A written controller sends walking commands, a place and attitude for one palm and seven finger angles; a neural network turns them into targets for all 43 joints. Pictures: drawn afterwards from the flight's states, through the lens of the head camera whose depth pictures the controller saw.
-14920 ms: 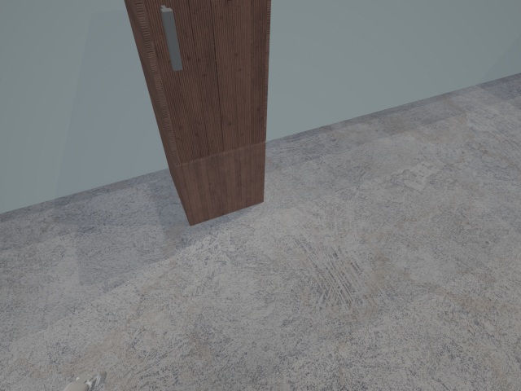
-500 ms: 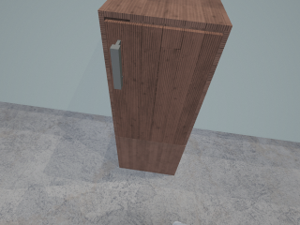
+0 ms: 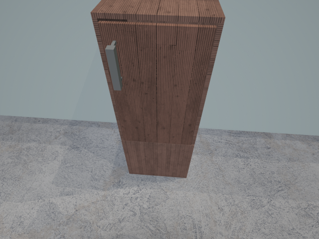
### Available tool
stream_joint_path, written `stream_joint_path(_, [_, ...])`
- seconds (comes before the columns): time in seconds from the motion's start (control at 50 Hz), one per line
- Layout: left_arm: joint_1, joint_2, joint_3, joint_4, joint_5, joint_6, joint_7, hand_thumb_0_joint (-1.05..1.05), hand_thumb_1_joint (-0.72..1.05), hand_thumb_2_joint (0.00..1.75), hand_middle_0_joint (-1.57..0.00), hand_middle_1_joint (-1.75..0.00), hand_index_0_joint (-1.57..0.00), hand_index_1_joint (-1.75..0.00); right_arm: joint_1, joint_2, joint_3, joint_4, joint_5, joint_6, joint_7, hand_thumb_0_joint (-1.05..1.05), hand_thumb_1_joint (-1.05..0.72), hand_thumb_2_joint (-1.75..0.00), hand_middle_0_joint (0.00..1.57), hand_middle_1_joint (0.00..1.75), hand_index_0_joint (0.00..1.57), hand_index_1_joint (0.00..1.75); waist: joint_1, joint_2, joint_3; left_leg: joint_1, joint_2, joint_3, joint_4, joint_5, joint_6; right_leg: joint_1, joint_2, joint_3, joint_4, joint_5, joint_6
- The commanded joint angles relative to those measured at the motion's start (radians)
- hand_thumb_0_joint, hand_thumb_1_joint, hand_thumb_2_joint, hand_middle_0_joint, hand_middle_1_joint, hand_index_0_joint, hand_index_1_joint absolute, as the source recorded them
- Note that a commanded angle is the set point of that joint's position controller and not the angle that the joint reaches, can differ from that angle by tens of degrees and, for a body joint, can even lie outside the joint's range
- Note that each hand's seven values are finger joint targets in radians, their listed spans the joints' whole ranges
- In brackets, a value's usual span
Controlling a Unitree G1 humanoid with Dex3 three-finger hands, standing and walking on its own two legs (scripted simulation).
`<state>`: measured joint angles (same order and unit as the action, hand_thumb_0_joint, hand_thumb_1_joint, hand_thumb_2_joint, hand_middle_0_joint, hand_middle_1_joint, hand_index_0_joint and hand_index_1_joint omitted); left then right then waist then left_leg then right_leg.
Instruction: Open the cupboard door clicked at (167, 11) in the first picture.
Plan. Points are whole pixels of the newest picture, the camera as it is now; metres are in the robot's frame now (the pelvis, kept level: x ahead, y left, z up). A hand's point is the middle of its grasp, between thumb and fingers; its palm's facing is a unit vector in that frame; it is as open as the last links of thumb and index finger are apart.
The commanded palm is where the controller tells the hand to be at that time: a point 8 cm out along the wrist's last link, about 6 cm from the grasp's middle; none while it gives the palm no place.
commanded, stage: come to a stop and stand still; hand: left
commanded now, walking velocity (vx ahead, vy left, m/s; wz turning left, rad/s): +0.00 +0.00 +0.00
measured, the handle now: (116, 66) +0.61 +0.18 +0.12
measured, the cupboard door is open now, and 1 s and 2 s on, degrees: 0 0 0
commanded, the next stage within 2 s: look again from close up in 0.22 s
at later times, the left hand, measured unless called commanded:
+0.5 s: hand out of the picture +0.00 +0.17 -0.18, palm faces +0.02 -0.98 -0.17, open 7.4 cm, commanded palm none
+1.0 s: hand out of the picture +0.11 +0.22 -0.13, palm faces +0.15 -0.97 -0.20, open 7.4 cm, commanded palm +0.12 +0.27 -0.06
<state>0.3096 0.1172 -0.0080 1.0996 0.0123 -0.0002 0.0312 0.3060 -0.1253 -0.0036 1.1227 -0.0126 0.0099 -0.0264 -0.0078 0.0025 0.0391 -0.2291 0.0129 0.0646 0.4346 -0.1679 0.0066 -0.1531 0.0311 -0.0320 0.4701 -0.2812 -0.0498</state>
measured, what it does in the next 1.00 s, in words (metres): stands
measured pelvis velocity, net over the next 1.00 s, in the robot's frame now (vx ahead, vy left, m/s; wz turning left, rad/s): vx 0.02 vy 0.04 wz -0.02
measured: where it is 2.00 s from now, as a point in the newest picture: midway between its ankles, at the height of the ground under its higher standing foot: outside the picture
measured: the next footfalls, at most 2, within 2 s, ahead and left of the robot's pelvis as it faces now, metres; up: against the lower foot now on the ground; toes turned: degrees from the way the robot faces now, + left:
none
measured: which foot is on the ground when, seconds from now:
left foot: down 0.00-1.00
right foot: down 0.00-1.00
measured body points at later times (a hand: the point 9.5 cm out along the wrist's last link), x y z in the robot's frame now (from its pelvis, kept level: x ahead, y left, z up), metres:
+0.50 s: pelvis +0.01 +0.01 -0.01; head +0.01 +0.00 +0.44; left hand +0.00 +0.22 -0.16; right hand +0.01 -0.20 -0.17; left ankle +0.03 +0.12 -0.74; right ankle -0.01 -0.09 -0.74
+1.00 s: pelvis +0.02 +0.04 +0.00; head +0.03 +0.04 +0.45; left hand +0.10 +0.27 -0.12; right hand +0.06 -0.20 -0.14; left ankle +0.03 +0.12 -0.74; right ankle -0.01 -0.08 -0.74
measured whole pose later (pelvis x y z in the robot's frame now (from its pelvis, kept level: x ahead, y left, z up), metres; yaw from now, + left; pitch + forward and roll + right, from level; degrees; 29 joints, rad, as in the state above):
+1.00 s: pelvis +0.02 +0.04 +0.00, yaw -1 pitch +0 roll +0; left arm 0.44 0.18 0.04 0.52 -0.06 0.05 0.06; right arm 0.31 -0.18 0.01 0.96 0.02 -0.13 -0.05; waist 0.01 -0.02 0.02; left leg -0.25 -0.03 0.07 0.50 -0.25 0.05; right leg -0.20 -0.01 -0.01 0.54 -0.32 -0.01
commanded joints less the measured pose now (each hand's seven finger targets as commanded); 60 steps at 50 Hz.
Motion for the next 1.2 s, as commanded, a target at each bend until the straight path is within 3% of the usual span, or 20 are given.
stream_joint_path(0.0, [0.063, 0.094, 0.019, -0.026, -0.003, -0.01, 0.006, 0.0, 0.9, 0.9, -0.2, -0.3, -0.2, -0.3, 0.055, -0.071, -0.01, -0.018, -0.002, -0.011, -0.004, 0.0, -0.9, -0.9, 0.2, 0.3, 0.2, 0.3, 0.005, -0.006, 0.097, 0.005, 0.072, -0.109, -0.093, -0.116, 0.015, -0.168, -0.123, 0.145, -0.174, -0.142, -0.009])
stream_joint_path(0.28, [0.097, 0.069, 0.017, -0.011, -0.003, -0.022, 0.005, 0.0, 0.9, 0.9, -0.2, -0.3, -0.2, -0.3, 0.081, -0.05, -0.005, -0.007, -0.001, -0.024, -0.009, 0.0, -0.9, -0.9, 0.2, 0.3, 0.2, 0.3, 0.01, 0.008, 0.065, 0.007, 0.08, -0.112, -0.092, -0.054, 0.015, -0.134, -0.12, 0.135, -0.156, -0.046, -0.012])
stream_joint_path(0.3, [0.19, 0.115, 0.018, 0.017, 0.016, -0.054, 0.042, 0.0, 0.9, 0.9, -0.2, -0.3, -0.2, -0.3, -0.081, -0.103, -0.009, -0.083, 0.005, -0.037, 0.003, 0.0, -0.9, -0.9, 0.2, 0.3, 0.2, 0.3, 0.073, -0.052, 0.079, -0.074, 0.066, -0.074, 0.16, -0.041, -0.013, -0.111, -0.188, 0.237, -0.188, 0.382, 0.044])
stream_joint_path(0.32, [0.101, 0.153, 0.019, -0.04, 0.012, -0.061, 0.038, 0.0, 0.9, 0.9, -0.2, -0.3, -0.2, -0.3, 0.014, -0.052, -0.01, -0.111, 0.004, -0.025, 0.012, 0.0, -0.9, -0.9, 0.2, 0.3, 0.2, 0.3, -0.028, -0.053, -0.004, -0.078, 0.034, -0.073, 0.194, -0.167, -0.009, -0.093, -0.257, 0.264, -0.197, 0.225, -0.007])
stream_joint_path(0.36, [0.037, 0.147, 0.026, -0.072, 0.008, -0.068, 0.029, 0.0, 0.9, 0.9, -0.2, -0.3, -0.2, -0.3, 0.051, -0.047, -0.011, -0.093, -0.005, -0.02, 0.02, 0.0, -0.9, -0.9, 0.2, 0.3, 0.2, 0.3, -0.043, 0.027, -0.031, -0.03, 0.035, -0.058, 0.176, -0.117, -0.003, -0.128, -0.224, 0.21, -0.177, 0.07, -0.066])
stream_joint_path(0.42, [0.062, 0.108, 0.022, -0.064, 0.001, -0.072, 0.027, 0.0, 0.9, 0.9, -0.2, -0.3, -0.2, -0.3, 0.086, -0.063, -0.006, -0.094, -0.003, -0.045, 0.01, 0.0, -0.9, -0.9, 0.2, 0.3, 0.2, 0.3, -0.031, -0.031, -0.066, 0.015, 0.059, -0.099, 0.067, 0.049, 0.019, -0.074, -0.139, 0.143, -0.067, 0.207, -0.035])
stream_joint_path(0.46, [0.064, 0.094, 0.019, -0.063, 0.003, -0.056, 0.026, 0.0, 0.9, 0.9, -0.2, -0.3, -0.2, -0.3, 0.069, -0.077, -0.005, -0.094, -0.003, -0.048, 0.005, 0.0, -0.9, -0.9, 0.2, 0.3, 0.2, 0.3, -0.013, 0.043, -0.006, -0.01, 0.075, -0.117, 0.032, 0.055, 0.028, -0.098, -0.114, 0.12, -0.048, 0.12, -0.023])
stream_joint_path(0.5, [0.074, 0.102, 0.019, -0.058, 0.002, -0.046, 0.023, 0.0, 0.9, 0.9, -0.2, -0.3, -0.2, -0.3, 0.053, -0.09, -0.003, -0.096, -0.001, -0.048, 0.001, 0.0, -0.9, -0.9, 0.2, 0.3, 0.2, 0.3, 0.0, 0.02, 0.037, -0.044, 0.085, -0.135, 0.002, 0.059, 0.04, -0.093, -0.098, 0.107, -0.041, 0.091, -0.011])
stream_joint_path(0.88, [0.029, 0.174, 0.025, -0.074, 0.004, -0.026, 0.011, 0.0, 0.9, 0.9, -0.2, -0.3, -0.2, -0.3, -0.021, -0.168, -0.008, -0.078, -0.001, -0.056, -0.004, 0.0, -0.9, -0.9, 0.2, 0.3, 0.2, 0.3, 0.015, 0.001, -0.017, 0.035, 0.096, -0.134, -0.049, 0.128, 0.053, -0.044, -0.114, 0.104, -0.048, 0.144, 0.011])
stream_joint_path(0.9, [0.091, 0.147, 0.017, -0.049, 0.014, -0.038, 0.05, 0.0, 0.9, 0.9, -0.2, -0.3, -0.2, -0.3, -0.076, -0.177, -0.006, -0.137, 0.01, -0.051, -0.001, 0.0, -0.9, -0.9, 0.2, 0.3, 0.2, 0.3, 0.031, 0.0, 0.032, 0.013, 0.113, -0.108, 0.131, 0.309, 0.025, -0.094, -0.154, 0.144, -0.078, 0.381, 0.029])
stream_joint_path(0.92, [-0.64, 0.45, 0.228, -1.638, -0.177, -0.233, 0.048, 0.0, 0.88, 0.89, -0.2, -0.32, -0.2, -0.32, -0.037, -0.333, -0.058, -0.479, 0.058, -0.194, -0.023, 0.0, -0.9, -0.9, 0.2, 0.3, 0.2, 0.3, -0.085, 0.172, -0.507, 0.305, 0.012, -0.132, 0.026, 0.385, -0.001, -0.066, -0.059, 0.013, 0.029, 0.376, 0.012])
stream_joint_path(0.94, [-0.158, 0.36, 0.178, -1.419, -0.102, -0.183, 0.067, 0.0, 0.85, 0.88, -0.2, -0.33, -0.2, -0.33, -0.113, -0.227, -0.003, -0.428, 0.044, -0.303, -0.058, 0.0, -0.9, -0.9, 0.2, 0.3, 0.2, 0.3, 0.021, 0.351, -0.488, 0.445, 0.078, -0.143, -0.009, 0.523, -0.018, -0.134, -0.033, -0.003, 0.132, 0.139, 0.003])
stream_joint_path(0.96, [-0.113, 0.297, 0.152, -1.331, -0.117, -0.13, 0.117, 0.0, 0.83, 0.87, -0.21, -0.34, -0.21, -0.34, -0.109, -0.214, -0.021, -0.357, 0.047, -0.333, -0.068, 0.0, -0.9, -0.9, 0.2, 0.3, 0.2, 0.3, -0.008, 0.287, -0.413, 0.302, 0.062, -0.139, -0.034, 0.41, -0.064, -0.181, -0.026, -0.034, 0.17, 0.001, 0.015])
stream_joint_path(0.98, [0.205, -0.018, -0.039, -1.06, -0.144, -0.036, 0.097, 0.0, 0.81, 0.86, -0.21, -0.36, -0.21, -0.36, -0.079, -0.162, -0.012, -0.347, 0.059, -0.328, -0.051, 0.0, -0.9, -0.9, 0.2, 0.3, 0.2, 0.3, -0.031, 0.187, -0.218, 0.202, 0.062, -0.149, -0.059, 0.284, -0.042, -0.268, -0.03, -0.048, 0.161, -0.061, 0.028])
stream_joint_path(1.0, [-0.014, 0.067, 0.028, -1.266, -0.184, -0.074, 0.082, 0.0, 0.78, 0.85, -0.21, -0.37, -0.21, -0.37, -0.094, -0.221, -0.032, -0.437, 0.057, -0.331, -0.042, 0.0, -0.9, -0.9, 0.2, 0.3, 0.2, 0.3, -0.035, 0.138, -0.105, 0.084, 0.052, -0.167, -0.045, 0.138, -0.032, -0.253, -0.039, -0.052, 0.127, -0.038, 0.027])
stream_joint_path(1.04, [0.05, 0.109, 0.091, -1.166, -0.175, -0.172, 0.03, 0.0, 0.74, 0.83, -0.21, -0.4, -0.21, -0.4, -0.119, -0.239, -0.047, -0.479, 0.036, -0.338, -0.044, 0.0, -0.9, -0.9, 0.2, 0.3, 0.2, 0.3, -0.039, -0.032, -0.013, -0.075, 0.013, -0.145, 0.051, -0.063, -0.01, -0.31, -0.025, -0.072, 0.053, -0.027, 0.023])
stream_joint_path(1.1, [0.34, 0.091, 0.179, -0.905, -0.208, -0.333, -0.118, 0.0, 0.67, 0.8, -0.22, -0.45, -0.22, -0.45, -0.147, -0.24, -0.074, -0.548, 0.021, -0.305, -0.016, 0.0, -0.9, -0.9, 0.2, 0.3, 0.2, 0.3, 0.035, -0.308, -0.055, -0.243, -0.004, -0.107, 0.218, 0.004, -0.012, -0.396, -0.002, -0.095, 0.18, 0.004, 0.023])
stream_joint_path(1.12, [0.36, 0.078, 0.178, -0.898, -0.228, -0.404, -0.188, 0.0, 0.64, 0.79, -0.22, -0.47, -0.22, -0.47, -0.17, -0.243, -0.081, -0.574, 0.018, -0.298, -0.007, 0.0, -0.9, -0.9, 0.2, 0.3, 0.2, 0.3, 0.047, -0.343, -0.074, -0.311, -0.013, -0.091, 0.269, -0.015, -0.015, -0.428, -0.002, -0.088, 0.234, 0.012, 0.023])
stream_joint_path(1.14, [0.346, 0.097, 0.188, -0.903, -0.249, -0.466, -0.258, 0.0, 0.62, 0.78, -0.22, -0.48, -0.22, -0.48, -0.191, -0.249, -0.086, -0.607, 0.019, -0.297, 0.003, 0.0, -0.9, -0.9, 0.2, 0.3, 0.2, 0.3, 0.053, -0.325, -0.099, -0.357, -0.023, -0.075, 0.311, -0.041, -0.017, -0.449, -0.008, -0.071, 0.268, 0.012, 0.022])
stream_joint_path(1.18, [0.308, 0.174, 0.242, -0.901, -0.285, -0.539, -0.399, 0.0, 0.57, 0.76, -0.22, -0.51, -0.22, -0.51, -0.209, -0.27, -0.093, -0.678, 0.031, -0.294, 0.022, 0.0, -0.9, -0.9, 0.2, 0.3, 0.2, 0.3, 0.062, -0.109, -0.135, -0.371, -0.044, -0.052, 0.372, -0.068, -0.023, -0.451, -0.027, -0.026, 0.31, -0.004, 0.003])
